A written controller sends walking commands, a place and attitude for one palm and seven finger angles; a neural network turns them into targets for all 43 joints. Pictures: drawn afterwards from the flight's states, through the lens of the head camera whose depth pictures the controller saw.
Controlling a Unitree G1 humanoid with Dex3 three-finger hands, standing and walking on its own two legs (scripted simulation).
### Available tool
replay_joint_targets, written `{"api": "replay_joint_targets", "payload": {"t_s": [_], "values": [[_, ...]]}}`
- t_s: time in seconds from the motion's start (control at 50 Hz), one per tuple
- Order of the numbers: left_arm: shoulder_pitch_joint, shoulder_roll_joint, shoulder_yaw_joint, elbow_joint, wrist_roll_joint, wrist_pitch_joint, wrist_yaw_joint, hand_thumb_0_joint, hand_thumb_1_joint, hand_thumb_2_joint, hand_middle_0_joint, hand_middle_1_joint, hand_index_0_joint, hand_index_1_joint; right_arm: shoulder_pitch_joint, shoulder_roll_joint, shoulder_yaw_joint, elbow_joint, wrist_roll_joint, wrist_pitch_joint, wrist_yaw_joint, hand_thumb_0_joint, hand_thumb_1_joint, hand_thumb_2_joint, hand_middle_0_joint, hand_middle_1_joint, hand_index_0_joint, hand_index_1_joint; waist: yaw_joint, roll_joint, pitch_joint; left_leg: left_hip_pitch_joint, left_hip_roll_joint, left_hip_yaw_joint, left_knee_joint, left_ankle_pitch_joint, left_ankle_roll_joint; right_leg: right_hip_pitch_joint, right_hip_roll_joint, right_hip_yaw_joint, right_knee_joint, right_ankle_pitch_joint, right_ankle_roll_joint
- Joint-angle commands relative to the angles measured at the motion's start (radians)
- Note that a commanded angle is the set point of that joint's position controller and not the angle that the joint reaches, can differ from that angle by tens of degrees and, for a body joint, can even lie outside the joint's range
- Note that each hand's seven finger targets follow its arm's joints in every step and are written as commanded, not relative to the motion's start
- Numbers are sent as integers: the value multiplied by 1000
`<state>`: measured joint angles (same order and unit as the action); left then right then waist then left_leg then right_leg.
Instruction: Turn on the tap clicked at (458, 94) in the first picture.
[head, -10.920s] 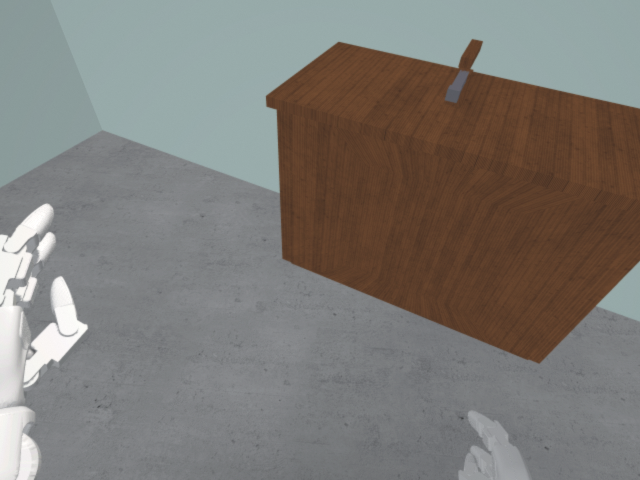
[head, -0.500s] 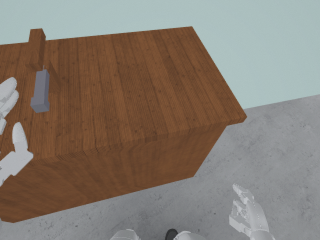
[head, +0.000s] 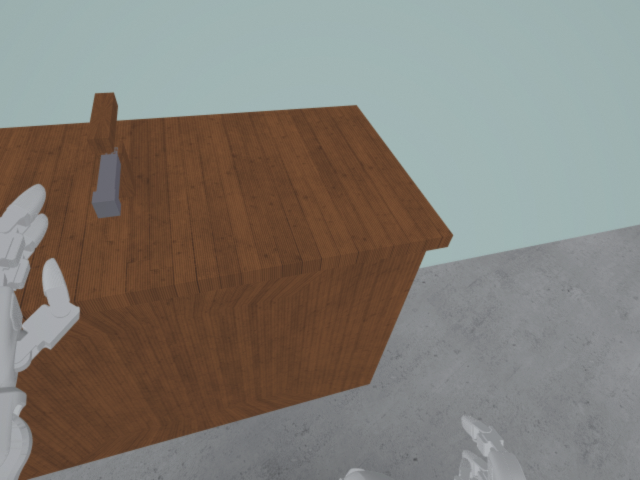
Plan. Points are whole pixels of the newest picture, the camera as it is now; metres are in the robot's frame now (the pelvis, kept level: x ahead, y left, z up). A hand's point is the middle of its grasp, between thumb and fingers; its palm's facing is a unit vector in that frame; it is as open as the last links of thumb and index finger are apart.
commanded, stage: come to a stop and stand still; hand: left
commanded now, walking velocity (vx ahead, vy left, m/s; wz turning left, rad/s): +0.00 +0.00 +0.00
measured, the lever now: (106, 203) +0.43 +0.32 +0.10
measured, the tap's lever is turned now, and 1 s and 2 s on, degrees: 0 0 0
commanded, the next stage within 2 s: look again from close up in 0.44 s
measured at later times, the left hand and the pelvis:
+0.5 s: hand (77, 292) +0.23 +0.24 +0.19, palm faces +0.38 -0.76 -0.53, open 7.4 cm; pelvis -0.01 -0.02 +0.01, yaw +2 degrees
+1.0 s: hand (33, 308) +0.20 +0.26 +0.20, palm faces +0.45 -0.84 -0.31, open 7.4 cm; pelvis -0.02 +0.00 +0.02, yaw +0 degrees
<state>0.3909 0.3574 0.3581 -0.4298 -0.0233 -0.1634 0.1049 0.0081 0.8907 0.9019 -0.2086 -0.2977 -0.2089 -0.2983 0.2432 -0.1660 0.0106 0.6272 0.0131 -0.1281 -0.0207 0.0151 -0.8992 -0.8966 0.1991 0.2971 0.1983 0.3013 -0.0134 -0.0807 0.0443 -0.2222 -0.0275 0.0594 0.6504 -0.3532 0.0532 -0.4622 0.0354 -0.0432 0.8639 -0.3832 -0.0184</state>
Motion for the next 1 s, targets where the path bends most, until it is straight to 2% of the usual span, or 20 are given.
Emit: {"api": "replay_joint_targets", "payload": {"t_s": [0.0,0.08,0.16,0.2,0.22,0.26,0.32,0.38,0.42,0.44,0.46,0.48,0.5,0.56,0.58,0.62,0.7,0.76,0.86,0.98], "values": [[-101,218,152,-332,7,-104,18,0,900,900,-200,-300,-200,-300,-115,-127,-67,-165,-1,-71,28,0,-900,-900,200,300,200,300,8,255,76,-203,292,-384,-420,-51,166,-50,-19,137,362,-1,14],[-40,194,147,-333,-3,-105,22,0,900,900,-200,-300,-200,-300,-69,-157,-70,-165,0,-72,19,0,-900,-900,200,300,200,300,12,266,-44,-53,221,-254,-276,54,81,113,-34,32,-169,-27,-10],[-39,182,136,-209,5,-105,8,0,900,900,-200,-300,-200,-300,-37,-146,-61,-162,17,-61,28,0,-900,-900,200,300,200,300,-13,121,-123,-42,122,-163,3,160,21,343,-72,7,-542,329,-14],[-46,211,162,-176,-3,-113,19,0,900,900,-200,-300,-200,-300,-32,-149,-71,-159,25,-51,26,0,-900,-900,200,300,200,300,-23,-41,-157,-146,47,-82,171,68,-17,409,-226,182,-502,580,-104],[-23,164,128,-175,-20,-99,15,0,900,900,-200,-300,-200,-300,-32,-174,-104,-175,30,-47,28,0,-900,-900,200,300,200,300,-3,-212,-139,-202,0,-72,213,27,-36,415,-291,334,-472,650,-165],[42,188,166,-216,-26,-108,24,0,900,900,-200,-300,-200,-300,-67,-157,-92,-178,34,-38,27,0,-900,-900,200,300,200,300,11,-89,-115,-188,54,-120,99,-5,-26,354,-327,336,-431,579,-195],[39,199,160,-319,-23,-127,36,0,900,900,-200,-300,-200,-300,-108,-122,-60,-174,13,-23,15,0,-900,-900,200,300,200,300,-4,134,-141,37,37,-49,-228,221,-13,306,-158,116,-291,456,-63],[15,216,158,-387,-7,-124,50,0,900,900,-200,-300,-200,-300,-113,-134,-67,-188,5,-40,6,0,-900,-900,200,300,200,300,6,319,-135,232,199,-266,-199,650,75,106,-28,20,-183,85,0],[-7,229,165,-404,-1,-113,44,0,900,900,-200,-300,-200,-300,-112,-142,-66,-189,2,-43,15,0,-900,-900,200,300,200,300,11,341,-87,125,220,-300,-210,608,61,163,-32,24,-294,1,-6],[-906,925,700,-495,105,-219,30,0,900,900,-200,-300,-200,-300,-5,-172,-97,-110,-75,-117,24,0,-900,-900,200,300,200,300,106,126,-122,-211,187,-135,29,448,50,316,-133,174,-416,290,-2],[-723,690,547,-183,29,-191,19,0,900,900,-200,-300,-200,-300,-45,-99,-72,-85,-8,-96,25,0,-900,-900,200,300,200,300,47,59,-221,-15,37,-52,131,325,-34,316,-220,260,-479,541,-136],[-447,435,357,-117,-16,-170,10,0,900,900,-200,-300,-200,-300,-52,-102,-62,-128,-13,-93,27,0,-900,-900,200,300,200,300,26,-85,-228,-48,5,-59,88,157,-68,409,-289,375,-434,878,-177],[-369,291,242,-11,-14,-166,0,0,900,900,-200,-300,-200,-300,-55,-122,-65,-164,0,-119,24,0,-900,-900,200,300,200,300,34,-99,-243,-86,2,-67,-18,79,-63,466,-293,357,-406,894,-158],[47,83,74,20,-54,-125,-32,0,900,900,-200,-300,-200,-300,-35,-181,-93,-158,18,-92,55,0,-900,-900,200,300,200,300,39,188,-265,181,95,-76,-196,546,-6,329,-127,141,-308,641,-6],[44,65,20,-74,-46,-116,-41,0,900,900,-200,-300,-200,-300,-57,-181,-85,-185,22,-75,70,0,-900,-900,200,300,200,300,37,258,-245,218,142,-123,-163,683,20,242,-98,102,-263,568,27],[-3,88,8,-131,-30,-95,-39,0,900,900,-200,-300,-200,-300,-102,-168,-68,-210,17,-56,72,0,-900,-900,200,300,200,300,42,224,-153,95,186,-168,-208,646,28,227,-77,57,-294,333,25],[-19,209,138,-124,-21,-75,-2,0,900,900,-200,-300,-200,-300,-132,-159,-47,-256,10,-31,18,0,-900,-900,200,300,200,300,42,-43,-95,-40,113,-100,-238,222,-23,289,-104,96,-481,241,-1],[-165,315,237,-304,-28,-100,20,0,900,900,-200,-300,-200,-300,-161,-148,-36,-263,-2,-26,-15,0,-900,-900,200,300,200,300,29,-12,-135,26,68,-73,-205,186,-32,267,-139,164,-527,210,-28],[-187,209,126,-351,-26,-114,23,0,900,900,-200,-300,-200,-300,-154,-144,-26,-242,-14,-64,-23,0,-900,-900,200,300,200,300,35,280,-158,60,92,-91,-263,170,-22,305,-95,139,-506,232,-20],[-104,98,20,-105,-7,-90,9,0,900,900,-200,-300,-200,-300,-103,-168,-39,-205,-22,-59,-15,0,-900,-900,200,300,200,300,27,163,-90,-1,89,-118,-311,-131,0,225,-59,106,-517,-62,-27]]}}
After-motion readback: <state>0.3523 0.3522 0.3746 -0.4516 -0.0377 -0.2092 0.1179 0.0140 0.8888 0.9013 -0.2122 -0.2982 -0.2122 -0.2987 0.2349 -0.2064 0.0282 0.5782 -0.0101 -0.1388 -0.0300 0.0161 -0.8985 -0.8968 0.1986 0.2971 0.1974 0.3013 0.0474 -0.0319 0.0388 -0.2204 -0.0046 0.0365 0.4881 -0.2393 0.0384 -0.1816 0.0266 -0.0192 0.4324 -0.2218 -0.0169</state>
